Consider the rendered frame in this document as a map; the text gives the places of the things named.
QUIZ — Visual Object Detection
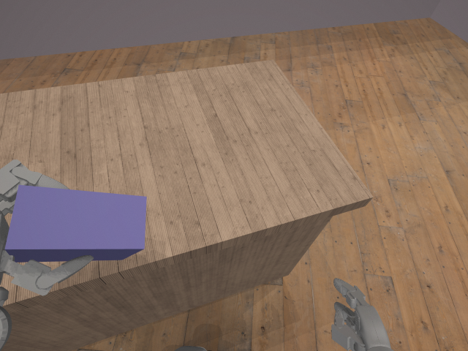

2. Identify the robot right hand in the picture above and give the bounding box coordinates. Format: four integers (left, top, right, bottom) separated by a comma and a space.
331, 278, 391, 351

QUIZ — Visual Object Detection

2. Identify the table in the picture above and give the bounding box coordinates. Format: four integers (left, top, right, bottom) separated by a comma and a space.
0, 60, 373, 351

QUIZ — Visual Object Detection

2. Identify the robot left hand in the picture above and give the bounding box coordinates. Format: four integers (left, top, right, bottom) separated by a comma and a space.
0, 159, 94, 296

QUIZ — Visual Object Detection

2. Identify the sponge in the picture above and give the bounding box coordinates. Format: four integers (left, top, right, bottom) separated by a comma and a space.
5, 185, 147, 263

